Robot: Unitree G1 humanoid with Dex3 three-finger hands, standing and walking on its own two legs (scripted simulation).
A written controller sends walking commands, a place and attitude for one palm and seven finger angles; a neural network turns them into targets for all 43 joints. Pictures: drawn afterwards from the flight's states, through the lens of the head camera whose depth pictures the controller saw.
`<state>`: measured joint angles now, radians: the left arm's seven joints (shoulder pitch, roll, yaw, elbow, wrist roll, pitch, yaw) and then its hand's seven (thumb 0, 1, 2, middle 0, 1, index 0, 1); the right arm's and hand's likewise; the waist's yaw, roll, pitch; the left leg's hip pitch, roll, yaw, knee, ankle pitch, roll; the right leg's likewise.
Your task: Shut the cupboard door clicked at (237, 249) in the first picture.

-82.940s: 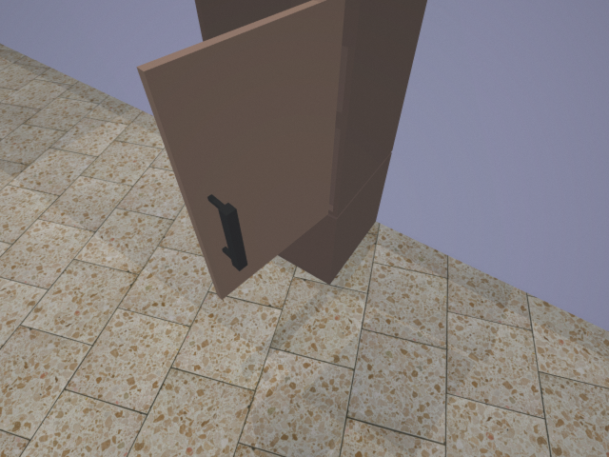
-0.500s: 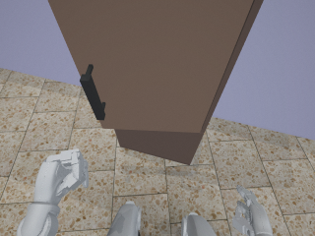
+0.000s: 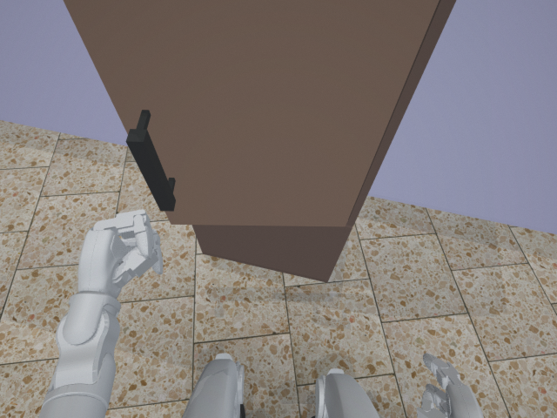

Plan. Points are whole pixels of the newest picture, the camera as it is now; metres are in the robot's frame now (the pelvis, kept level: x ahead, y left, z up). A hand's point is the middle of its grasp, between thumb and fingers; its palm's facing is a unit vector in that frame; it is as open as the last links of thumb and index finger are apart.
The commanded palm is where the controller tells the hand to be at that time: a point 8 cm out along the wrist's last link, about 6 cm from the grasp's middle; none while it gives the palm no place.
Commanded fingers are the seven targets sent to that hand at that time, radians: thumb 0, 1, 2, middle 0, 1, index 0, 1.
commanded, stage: bring the fist close to the handle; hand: left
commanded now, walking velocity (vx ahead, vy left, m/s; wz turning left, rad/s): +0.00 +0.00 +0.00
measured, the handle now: (157, 164) +0.49 +0.22 +0.03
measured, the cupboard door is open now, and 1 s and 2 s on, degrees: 13 13 0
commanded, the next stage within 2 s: push the door shut along its arc in 0.72 s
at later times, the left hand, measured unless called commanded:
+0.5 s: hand (170, 207) +0.40 +0.18 +0.03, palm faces +0.04 -1.00 -0.02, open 3.1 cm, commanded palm +0.37 +0.24 +0.03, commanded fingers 0.00 0.90 0.90 -1.30 -1.50 -1.30 -1.50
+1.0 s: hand (166, 206) +0.41 +0.19 +0.03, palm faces +0.02 -1.00 -0.04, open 3.1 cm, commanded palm +0.39 +0.24 +0.03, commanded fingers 0.00 0.90 0.90 -1.30 -1.50 -1.30 -1.50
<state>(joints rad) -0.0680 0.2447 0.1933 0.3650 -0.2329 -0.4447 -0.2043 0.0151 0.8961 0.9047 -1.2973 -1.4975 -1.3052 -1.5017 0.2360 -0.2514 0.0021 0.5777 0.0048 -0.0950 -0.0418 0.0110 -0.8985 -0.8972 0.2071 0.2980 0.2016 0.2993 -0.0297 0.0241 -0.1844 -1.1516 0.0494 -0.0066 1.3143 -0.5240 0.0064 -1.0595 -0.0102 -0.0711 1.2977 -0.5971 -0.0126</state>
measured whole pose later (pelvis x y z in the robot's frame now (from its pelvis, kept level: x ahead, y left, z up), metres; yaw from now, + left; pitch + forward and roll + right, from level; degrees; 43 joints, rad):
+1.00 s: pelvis +0.00 -0.01 +0.00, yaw +0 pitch +23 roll -2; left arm -0.46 0.32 0.30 0.81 -0.18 -0.52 -0.25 0.02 0.89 0.91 -1.30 -1.50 -1.31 -1.50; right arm 0.22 -0.25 0.00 0.61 0.00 -0.02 -0.04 0.01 -0.90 -0.90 0.21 0.30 0.20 0.30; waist -0.07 0.02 -0.17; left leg -1.21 0.06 0.00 1.32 -0.52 0.00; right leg -1.12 0.00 -0.07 1.31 -0.59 -0.02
